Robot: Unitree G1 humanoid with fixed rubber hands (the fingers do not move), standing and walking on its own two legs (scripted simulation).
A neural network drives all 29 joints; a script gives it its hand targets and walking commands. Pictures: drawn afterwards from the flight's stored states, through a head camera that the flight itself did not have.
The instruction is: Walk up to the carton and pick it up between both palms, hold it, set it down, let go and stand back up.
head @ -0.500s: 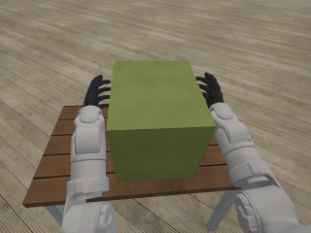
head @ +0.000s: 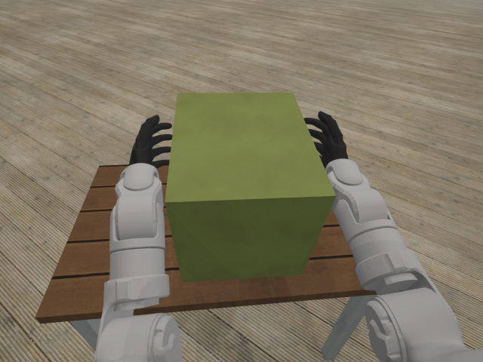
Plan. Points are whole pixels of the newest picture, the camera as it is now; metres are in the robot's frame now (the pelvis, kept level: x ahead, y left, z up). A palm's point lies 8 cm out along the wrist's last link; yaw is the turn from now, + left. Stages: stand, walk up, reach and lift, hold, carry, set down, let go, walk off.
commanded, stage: hold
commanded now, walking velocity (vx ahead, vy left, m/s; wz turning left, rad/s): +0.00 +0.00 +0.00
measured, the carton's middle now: (239, 183) +0.38 +0.00 +0.13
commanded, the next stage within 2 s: set down in 0.52 s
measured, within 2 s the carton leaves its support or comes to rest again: neither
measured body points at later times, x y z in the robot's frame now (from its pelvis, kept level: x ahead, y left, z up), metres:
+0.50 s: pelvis +0.00 +0.00 +0.00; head -0.05 +0.03 +0.45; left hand +0.38 +0.15 +0.19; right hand +0.38 -0.15 +0.19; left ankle +0.02 +0.12 -0.75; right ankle +0.01 -0.12 -0.75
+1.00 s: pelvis +0.01 +0.00 +0.00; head -0.03 +0.03 +0.45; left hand +0.39 +0.17 +0.17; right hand +0.39 -0.14 +0.16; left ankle +0.02 +0.12 -0.75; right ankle +0.01 -0.12 -0.75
